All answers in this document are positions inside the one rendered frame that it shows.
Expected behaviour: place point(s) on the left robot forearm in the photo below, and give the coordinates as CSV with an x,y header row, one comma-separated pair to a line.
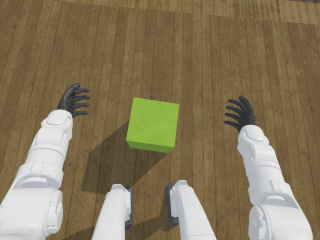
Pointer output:
x,y
46,156

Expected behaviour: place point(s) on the right robot hand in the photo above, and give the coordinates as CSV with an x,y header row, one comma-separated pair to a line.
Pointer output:
x,y
246,113

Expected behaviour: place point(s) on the right robot forearm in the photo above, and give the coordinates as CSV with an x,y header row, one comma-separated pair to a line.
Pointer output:
x,y
266,182

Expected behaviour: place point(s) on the right robot upper arm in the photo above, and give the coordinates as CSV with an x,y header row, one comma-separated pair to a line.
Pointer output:
x,y
274,222

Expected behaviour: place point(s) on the left robot upper arm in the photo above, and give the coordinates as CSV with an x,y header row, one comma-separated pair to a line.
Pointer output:
x,y
31,214

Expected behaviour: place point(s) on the left robot hand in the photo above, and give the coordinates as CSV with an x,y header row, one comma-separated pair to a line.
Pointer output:
x,y
69,98

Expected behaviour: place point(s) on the left robot thigh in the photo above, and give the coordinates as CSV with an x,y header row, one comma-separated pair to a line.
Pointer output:
x,y
110,224

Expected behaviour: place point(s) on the robot left foot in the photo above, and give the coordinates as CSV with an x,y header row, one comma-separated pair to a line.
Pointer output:
x,y
129,223

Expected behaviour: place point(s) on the carton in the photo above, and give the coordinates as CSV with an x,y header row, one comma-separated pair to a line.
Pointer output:
x,y
152,125

